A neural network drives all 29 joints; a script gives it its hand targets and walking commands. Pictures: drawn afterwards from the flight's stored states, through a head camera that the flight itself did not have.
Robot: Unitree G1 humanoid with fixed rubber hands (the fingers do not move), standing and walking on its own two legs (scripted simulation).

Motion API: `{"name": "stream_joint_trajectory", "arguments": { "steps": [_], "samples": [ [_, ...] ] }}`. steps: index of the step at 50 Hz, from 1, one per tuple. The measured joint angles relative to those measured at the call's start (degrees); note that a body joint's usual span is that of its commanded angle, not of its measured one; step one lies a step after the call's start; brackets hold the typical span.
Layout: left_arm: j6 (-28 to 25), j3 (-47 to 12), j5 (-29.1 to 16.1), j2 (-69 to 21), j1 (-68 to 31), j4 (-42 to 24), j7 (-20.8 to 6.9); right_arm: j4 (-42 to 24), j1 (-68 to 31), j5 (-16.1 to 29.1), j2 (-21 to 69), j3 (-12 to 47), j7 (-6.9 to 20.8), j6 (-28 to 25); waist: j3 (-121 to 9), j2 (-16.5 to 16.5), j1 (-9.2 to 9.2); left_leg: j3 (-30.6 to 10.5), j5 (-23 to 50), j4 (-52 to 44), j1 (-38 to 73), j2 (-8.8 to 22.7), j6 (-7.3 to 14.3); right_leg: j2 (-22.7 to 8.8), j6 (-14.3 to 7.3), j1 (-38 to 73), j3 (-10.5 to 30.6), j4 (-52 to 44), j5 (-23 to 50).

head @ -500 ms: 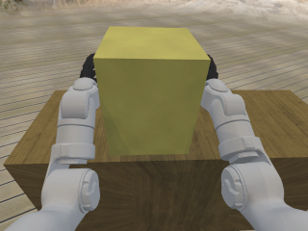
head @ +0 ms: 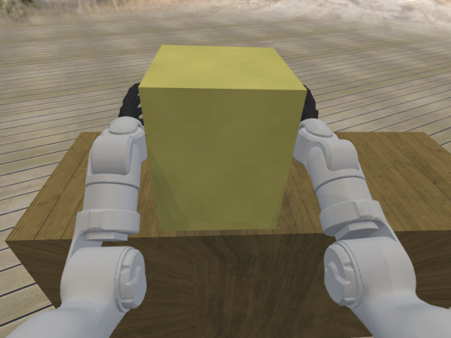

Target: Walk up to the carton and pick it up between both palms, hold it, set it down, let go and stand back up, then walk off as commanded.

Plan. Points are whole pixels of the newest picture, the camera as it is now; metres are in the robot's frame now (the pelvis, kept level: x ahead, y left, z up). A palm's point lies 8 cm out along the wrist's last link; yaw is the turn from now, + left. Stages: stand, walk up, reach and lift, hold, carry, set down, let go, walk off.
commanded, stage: hold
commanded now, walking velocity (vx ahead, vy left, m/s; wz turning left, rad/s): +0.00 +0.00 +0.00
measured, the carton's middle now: (218, 136) +0.40 +0.02 +0.23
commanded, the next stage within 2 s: none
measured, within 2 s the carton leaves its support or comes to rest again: neither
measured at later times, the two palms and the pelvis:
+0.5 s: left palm (130, 124) +0.38 +0.16 +0.26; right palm (305, 124) +0.39 -0.13 +0.26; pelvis +0.00 +0.00 +0.00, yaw +0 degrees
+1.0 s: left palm (129, 123) +0.38 +0.16 +0.26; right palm (305, 124) +0.39 -0.13 +0.26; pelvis +0.00 +0.00 +0.00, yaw +0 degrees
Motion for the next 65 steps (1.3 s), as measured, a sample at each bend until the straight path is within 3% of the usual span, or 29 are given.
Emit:
{"name": "stream_joint_trajectory", "arguments": {
  "steps": [65],
  "samples": [
    [-0.2, 0.0, 0.0, 0.0, 0.0, -1.1, 0.1, -1.1, 0.0, 0.0, 0.0, 0.0, 0.0, 0.1, 0.0, 0.0, 0.0, 0.0, -0.1, 0.1, 0.0, 0.0, 0.0, 0.0, 0.0, 0.1, 0.0, 0.0, 0.0]
  ]
}}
